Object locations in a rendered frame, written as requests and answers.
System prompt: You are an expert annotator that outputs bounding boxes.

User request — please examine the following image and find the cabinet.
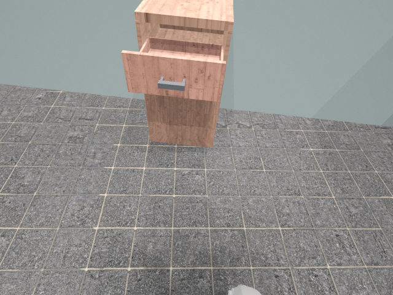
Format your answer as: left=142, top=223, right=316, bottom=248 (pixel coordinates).
left=134, top=0, right=234, bottom=148

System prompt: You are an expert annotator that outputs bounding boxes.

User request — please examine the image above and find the drawer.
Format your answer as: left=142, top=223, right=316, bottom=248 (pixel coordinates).
left=121, top=37, right=226, bottom=102

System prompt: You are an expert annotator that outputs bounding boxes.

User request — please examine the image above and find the handle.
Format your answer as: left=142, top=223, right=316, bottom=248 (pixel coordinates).
left=158, top=77, right=185, bottom=91

